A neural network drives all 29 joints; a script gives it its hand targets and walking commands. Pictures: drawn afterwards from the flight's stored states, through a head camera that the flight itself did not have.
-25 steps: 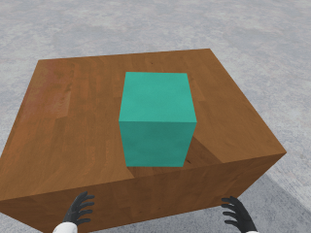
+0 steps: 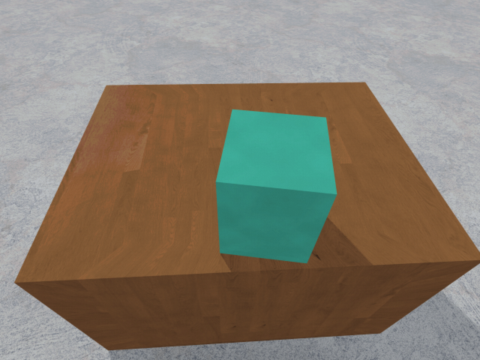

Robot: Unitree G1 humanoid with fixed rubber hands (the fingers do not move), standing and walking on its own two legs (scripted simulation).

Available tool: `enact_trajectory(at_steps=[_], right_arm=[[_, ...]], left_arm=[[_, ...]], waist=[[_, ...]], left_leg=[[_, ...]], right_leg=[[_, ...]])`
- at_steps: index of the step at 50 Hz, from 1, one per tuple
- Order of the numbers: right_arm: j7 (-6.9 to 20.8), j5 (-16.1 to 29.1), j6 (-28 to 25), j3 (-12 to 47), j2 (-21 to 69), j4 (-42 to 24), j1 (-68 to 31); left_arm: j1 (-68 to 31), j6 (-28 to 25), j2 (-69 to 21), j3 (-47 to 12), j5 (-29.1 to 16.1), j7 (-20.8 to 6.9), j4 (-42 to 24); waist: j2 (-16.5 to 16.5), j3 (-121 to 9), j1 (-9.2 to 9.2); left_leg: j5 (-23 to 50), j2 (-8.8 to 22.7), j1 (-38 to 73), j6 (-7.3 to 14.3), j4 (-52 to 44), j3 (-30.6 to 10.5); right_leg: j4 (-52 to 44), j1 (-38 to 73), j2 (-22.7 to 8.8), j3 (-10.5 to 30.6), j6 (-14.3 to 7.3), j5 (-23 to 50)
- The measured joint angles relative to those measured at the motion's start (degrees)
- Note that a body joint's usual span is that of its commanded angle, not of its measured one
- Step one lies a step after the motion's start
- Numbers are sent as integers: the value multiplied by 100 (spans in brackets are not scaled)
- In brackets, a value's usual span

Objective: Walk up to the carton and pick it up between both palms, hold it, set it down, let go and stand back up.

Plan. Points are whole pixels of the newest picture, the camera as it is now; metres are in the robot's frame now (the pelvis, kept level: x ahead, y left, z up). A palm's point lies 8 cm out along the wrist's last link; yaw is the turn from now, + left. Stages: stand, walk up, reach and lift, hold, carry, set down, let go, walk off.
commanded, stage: stand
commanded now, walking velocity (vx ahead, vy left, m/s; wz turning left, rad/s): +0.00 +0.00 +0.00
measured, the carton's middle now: (270, 188) +0.46 -0.06 -0.01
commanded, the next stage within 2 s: none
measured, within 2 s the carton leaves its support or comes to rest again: neither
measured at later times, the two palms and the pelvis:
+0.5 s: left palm out of the picture -0.01 +0.22 -0.14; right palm out of the picture +0.01 -0.22 -0.14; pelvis -0.01 +0.00 +0.00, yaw +1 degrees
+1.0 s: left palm out of the picture -0.05 +0.19 -0.15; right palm out of the picture -0.02 -0.22 -0.14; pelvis -0.01 -0.02 +0.00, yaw +2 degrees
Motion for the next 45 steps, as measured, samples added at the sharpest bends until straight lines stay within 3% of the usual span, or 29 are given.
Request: enact_trajectory(at_steps=[45], right_arm=[[-212,100,4,157,380,1301,136]], left_arm=[[75,-61,-408,-82,-64,112,1800]], waist=[[10,249,-67]], left_leg=[[221,8,161,-113,-258,-180]], right_leg=[[-130,174,23,-142,-102,77]])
